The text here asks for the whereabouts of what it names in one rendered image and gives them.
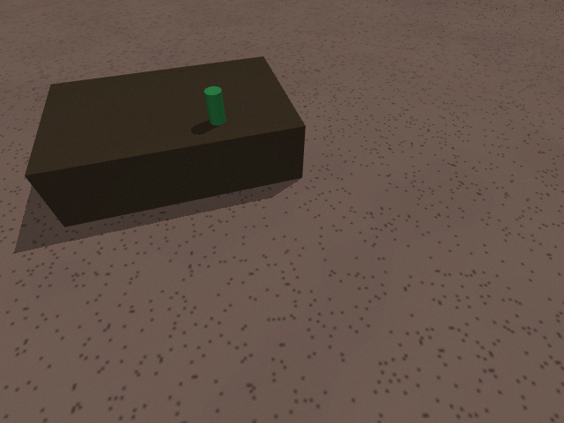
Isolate can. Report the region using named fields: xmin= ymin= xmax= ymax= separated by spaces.
xmin=204 ymin=86 xmax=226 ymax=125

